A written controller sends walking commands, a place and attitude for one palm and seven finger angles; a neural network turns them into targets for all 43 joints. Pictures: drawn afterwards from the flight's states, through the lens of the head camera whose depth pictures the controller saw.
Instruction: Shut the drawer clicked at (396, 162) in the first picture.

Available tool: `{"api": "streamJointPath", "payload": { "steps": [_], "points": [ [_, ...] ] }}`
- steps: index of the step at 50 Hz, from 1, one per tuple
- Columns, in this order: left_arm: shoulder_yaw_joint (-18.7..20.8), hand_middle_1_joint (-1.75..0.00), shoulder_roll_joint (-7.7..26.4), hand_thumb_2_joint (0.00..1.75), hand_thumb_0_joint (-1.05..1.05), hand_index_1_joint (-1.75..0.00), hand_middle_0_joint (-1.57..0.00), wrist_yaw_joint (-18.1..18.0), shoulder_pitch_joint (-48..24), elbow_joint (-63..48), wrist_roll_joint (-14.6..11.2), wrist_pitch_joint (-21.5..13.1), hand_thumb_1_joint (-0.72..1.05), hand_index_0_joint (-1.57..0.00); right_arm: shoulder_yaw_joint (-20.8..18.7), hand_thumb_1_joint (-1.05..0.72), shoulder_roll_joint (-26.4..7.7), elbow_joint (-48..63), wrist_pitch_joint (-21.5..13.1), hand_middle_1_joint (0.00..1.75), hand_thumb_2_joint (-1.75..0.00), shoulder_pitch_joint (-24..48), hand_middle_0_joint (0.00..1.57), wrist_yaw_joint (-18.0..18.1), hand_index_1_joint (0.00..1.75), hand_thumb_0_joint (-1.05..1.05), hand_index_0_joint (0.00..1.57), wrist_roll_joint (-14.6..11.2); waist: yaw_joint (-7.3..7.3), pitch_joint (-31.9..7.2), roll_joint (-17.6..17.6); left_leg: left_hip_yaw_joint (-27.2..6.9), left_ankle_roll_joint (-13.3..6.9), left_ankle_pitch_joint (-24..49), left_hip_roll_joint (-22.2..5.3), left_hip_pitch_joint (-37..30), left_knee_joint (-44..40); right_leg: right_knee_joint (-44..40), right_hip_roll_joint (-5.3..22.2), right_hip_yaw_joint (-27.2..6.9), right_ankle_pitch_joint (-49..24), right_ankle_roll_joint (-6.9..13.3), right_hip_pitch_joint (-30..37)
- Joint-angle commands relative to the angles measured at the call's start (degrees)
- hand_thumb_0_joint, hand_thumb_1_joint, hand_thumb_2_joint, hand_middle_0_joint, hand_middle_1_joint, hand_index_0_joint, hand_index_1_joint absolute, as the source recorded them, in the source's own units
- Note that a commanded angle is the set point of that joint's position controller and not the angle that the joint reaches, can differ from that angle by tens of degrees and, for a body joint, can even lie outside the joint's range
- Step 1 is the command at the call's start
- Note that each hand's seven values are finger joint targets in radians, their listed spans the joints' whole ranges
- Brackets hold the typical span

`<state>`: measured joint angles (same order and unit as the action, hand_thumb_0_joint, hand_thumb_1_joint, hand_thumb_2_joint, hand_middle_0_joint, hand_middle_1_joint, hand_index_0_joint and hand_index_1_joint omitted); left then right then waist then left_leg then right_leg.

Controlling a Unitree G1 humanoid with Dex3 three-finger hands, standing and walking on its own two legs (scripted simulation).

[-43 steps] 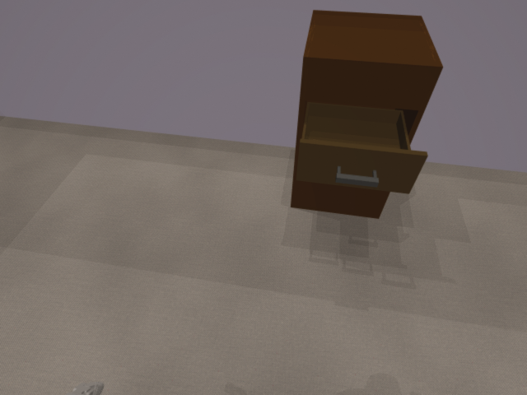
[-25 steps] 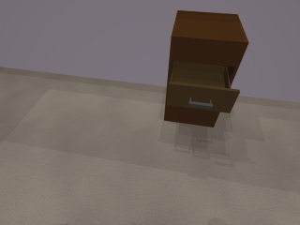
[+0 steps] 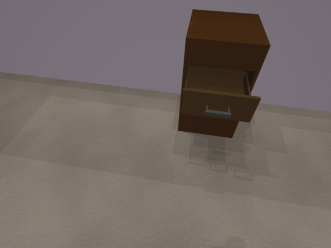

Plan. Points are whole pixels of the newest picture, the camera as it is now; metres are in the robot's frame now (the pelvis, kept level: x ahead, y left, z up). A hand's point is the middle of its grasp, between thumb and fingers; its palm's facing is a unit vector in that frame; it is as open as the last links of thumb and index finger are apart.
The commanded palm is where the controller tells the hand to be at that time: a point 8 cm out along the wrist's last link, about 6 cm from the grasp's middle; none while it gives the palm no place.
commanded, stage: look at it before walking up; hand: left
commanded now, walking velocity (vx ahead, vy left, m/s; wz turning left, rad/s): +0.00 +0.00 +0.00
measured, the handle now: (217, 110) +0.82 -0.23 -0.25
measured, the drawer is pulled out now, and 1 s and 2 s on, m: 0.24 0.24 0.24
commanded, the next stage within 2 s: walk to a spot facing it in 0.58 s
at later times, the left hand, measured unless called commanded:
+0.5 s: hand out of the picture +0.07 +0.25 -0.16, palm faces -0.03 -0.95 -0.32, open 7.4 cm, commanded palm none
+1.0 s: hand out of the picture +0.06 +0.22 -0.18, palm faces -0.12 -0.95 -0.29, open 7.4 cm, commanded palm none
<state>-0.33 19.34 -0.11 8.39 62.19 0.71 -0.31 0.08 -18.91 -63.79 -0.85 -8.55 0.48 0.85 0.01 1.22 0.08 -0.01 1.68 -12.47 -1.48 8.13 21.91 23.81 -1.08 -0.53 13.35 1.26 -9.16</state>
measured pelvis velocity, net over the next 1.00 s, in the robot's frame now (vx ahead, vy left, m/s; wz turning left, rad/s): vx -0.01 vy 0.00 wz -0.15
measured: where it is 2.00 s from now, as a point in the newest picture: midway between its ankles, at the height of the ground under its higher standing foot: outside the picture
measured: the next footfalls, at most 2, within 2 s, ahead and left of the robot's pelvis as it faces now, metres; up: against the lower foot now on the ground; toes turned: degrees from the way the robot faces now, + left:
left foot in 1.54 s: +0.06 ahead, +0.12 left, +0.00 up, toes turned -28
right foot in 1.96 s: -0.08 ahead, -0.10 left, +0.00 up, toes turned -46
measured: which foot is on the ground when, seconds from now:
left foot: down 0.00-1.00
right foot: down 0.00-1.00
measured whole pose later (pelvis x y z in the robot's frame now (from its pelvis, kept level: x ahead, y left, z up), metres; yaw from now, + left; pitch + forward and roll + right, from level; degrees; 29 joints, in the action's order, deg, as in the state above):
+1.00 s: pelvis -0.01 +0.00 -0.02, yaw -9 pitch -1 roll +2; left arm 1.9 15.9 0.2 13.3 56.1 1.3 3.4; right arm -1.9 -13.8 -56.5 0.3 -8.8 1.4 1.0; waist -1.9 3.8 1.8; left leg 8.4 1.4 -18.1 -3.1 11.6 31.4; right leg 40.6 -1.4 -3.3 20.5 0.0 -19.1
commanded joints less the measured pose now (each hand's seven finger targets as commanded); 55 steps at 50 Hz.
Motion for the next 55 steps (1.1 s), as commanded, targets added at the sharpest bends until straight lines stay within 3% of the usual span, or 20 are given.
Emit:
{"api": "streamJointPath", "payload": {
  "steps": [1,31,36,40,44,46,47,48,49,50,51,52,53,54,55],
  "points": [
    [2.60,-0.30,11.53,0.90,0.00,-0.30,-0.20,-0.57,-2.24,-3.55,-0.20,-1.41,0.90,-0.20,-2.06,-0.90,-10.91,3.51,-1.32,0.30,-0.90,2.99,0.20,0.51,0.30,0.00,0.20,-0.18,-0.10,-2.38,0.40,-4.38,-2.48,6.53,-5.04,0.16,-3.31,-5.13,7.74,-7.08,-7.47,1.19,-0.17],
    [2.32,-0.30,10.66,0.90,0.00,-0.30,-0.20,-0.62,-0.78,-2.75,-0.11,-1.39,0.90,-0.20,-2.08,-0.90,-10.51,2.87,-1.48,0.30,-0.90,3.20,0.20,0.59,0.30,0.00,0.20,-0.43,-0.11,-3.04,0.14,-4.46,-2.59,9.24,-5.56,-1.63,-4.15,-5.14,7.63,-6.39,-10.78,0.59,0.67],
    [2.74,-0.30,11.20,0.90,0.00,-0.30,-0.20,-0.59,-0.72,-3.27,-0.08,-1.31,0.90,-0.20,-2.52,-0.90,-10.97,3.12,-1.61,0.30,-0.90,2.80,0.20,0.81,0.30,0.00,0.20,-0.36,-0.05,-3.48,0.32,-3.32,-2.44,10.67,-5.92,-3.06,-2.81,-4.31,7.42,-7.38,-14.34,1.09,0.20],
    [2.54,-0.30,5.61,0.90,0.00,-0.30,-0.20,-0.78,2.79,-4.41,-0.05,0.90,0.90,-0.20,-2.27,-0.90,-4.96,4.32,-0.29,0.30,-0.90,-1.17,0.20,1.33,0.30,0.00,0.20,-0.30,0.27,-2.75,0.02,-0.11,-1.48,9.84,-6.61,-2.56,0.86,0.63,6.40,-8.71,-17.14,0.61,-3.75],
    [3.45,-0.30,4.93,0.90,0.00,-0.30,-0.20,-0.30,3.89,-7.91,0.32,2.06,0.90,-0.20,-3.84,-0.90,-6.23,7.91,0.59,0.30,-0.90,-1.69,0.20,1.61,0.30,0.00,0.20,-0.12,0.13,-0.68,-3.01,-1.28,-3.15,5.16,-9.86,-0.69,0.87,7.55,3.20,-7.88,-11.95,0.19,-10.08],
    [3.75,-0.30,3.75,0.90,0.00,-0.30,-0.20,0.05,4.83,-9.34,0.40,2.39,0.90,-0.20,-4.62,-0.90,-7.05,9.77,0.64,0.30,-0.90,-0.96,0.20,1.59,0.30,0.00,0.20,-0.04,-0.36,-0.52,-6.60,-3.20,-5.52,5.57,-13.79,1.02,-0.43,14.99,1.18,-5.16,-5.91,-0.48,-11.87],
    [3.88,-0.30,2.90,0.90,0.00,-0.30,-0.20,0.16,5.28,-10.05,0.43,2.53,0.90,-0.20,-4.92,-0.90,-7.12,10.36,0.50,0.30,-0.90,-0.76,0.20,1.53,0.30,0.00,0.20,-0.04,-0.76,-0.92,-8.38,-4.22,-7.45,9.06,-16.31,0.74,-1.19,19.80,0.46,-2.98,3.02,-0.96,-12.95],
    [4.16,-0.30,1.85,0.90,0.00,-0.30,-0.20,0.33,6.02,-10.64,0.49,2.76,0.90,-0.20,-5.21,-0.90,-7.08,11.05,0.37,0.30,-0.90,-0.13,0.20,1.45,0.30,0.00,0.20,0.07,-1.25,-0.83,-10.39,-3.92,-9.28,11.57,-18.76,1.82,-1.34,23.43,0.93,-0.42,10.67,-1.52,-13.09],
    [4.39,-0.30,1.30,0.90,0.00,-0.30,-0.20,0.51,6.61,-11.04,0.51,2.81,0.90,-0.20,-5.36,-0.90,-6.92,11.72,0.35,0.30,-0.90,0.62,0.20,1.42,0.30,0.00,0.20,0.22,-1.55,-0.40,-10.33,-2.37,-9.74,13.27,-19.52,3.53,-0.04,23.60,2.29,0.21,13.28,-1.51,-11.64],
    [4.69,-0.30,0.77,0.90,0.00,-0.30,-0.20,0.69,8.35,-11.16,0.55,2.67,0.90,-0.20,-5.48,-0.90,-6.60,12.31,0.44,0.30,-0.90,1.58,0.20,1.38,0.30,0.00,0.20,0.36,-2.69,-0.08,-8.91,-0.28,-8.70,13.64,-18.66,6.30,3.38,20.33,2.85,0.57,11.17,-1.28,-8.05],
    [5.07,-0.30,0.81,0.90,0.00,-0.30,-0.20,0.76,12.51,-10.38,0.60,2.37,0.90,-0.20,-5.52,-0.90,-6.43,12.99,0.69,0.30,-0.90,3.23,0.20,1.30,0.30,0.00,0.20,0.30,-4.91,-0.70,-6.56,3.02,-6.14,10.20,-16.25,9.43,10.13,13.53,3.14,0.52,4.18,-1.07,-3.14],
    [5.89,-0.30,4.78,0.90,0.00,-0.30,-0.20,0.41,15.27,-10.10,1.18,1.64,0.90,-0.20,-5.26,-0.90,-3.84,14.05,1.32,0.30,-0.90,2.89,0.20,1.03,0.30,0.00,0.20,-0.07,-5.84,-0.59,8.26,8.30,-1.36,-1.68,-8.57,15.28,24.74,1.41,8.28,-9.86,-6.85,0.91,-0.57],
    [6.59,-0.30,9.61,0.90,0.00,-0.30,-0.20,-0.43,15.80,-10.79,1.13,0.87,0.90,-0.20,-4.32,-0.90,0.19,16.38,1.46,0.30,-0.90,2.73,0.20,0.78,0.30,0.00,0.20,-0.41,-4.77,-0.05,20.95,7.00,1.69,-22.33,-0.14,26.05,38.50,-7.20,21.45,-31.88,-19.44,7.65,-0.04],
    [6.65,-0.30,8.28,0.90,0.00,-0.30,-0.20,-1.09,16.26,-11.33,0.41,0.93,0.90,-0.20,-4.59,-0.90,-1.79,16.03,1.91,0.30,-0.90,4.03,0.20,1.18,0.30,0.00,0.20,-0.35,-5.50,-1.24,15.07,-1.95,0.71,-20.43,-1.28,24.00,42.60,-9.44,20.07,-32.79,-14.30,8.73,-2.79],
    [6.60,-0.30,7.21,0.90,0.00,-0.30,-0.20,-1.13,12.10,-12.05,0.51,1.14,0.90,-0.20,-4.96,-0.90,-1.36,15.44,1.79,0.30,-0.90,3.66,0.20,1.13,0.30,0.00,0.20,-0.46,-3.05,0.59,9.94,-3.11,0.68,-16.27,-1.96,26.00,45.77,-8.70,18.57,-31.19,-7.72,9.88,-3.74]
  ]
}}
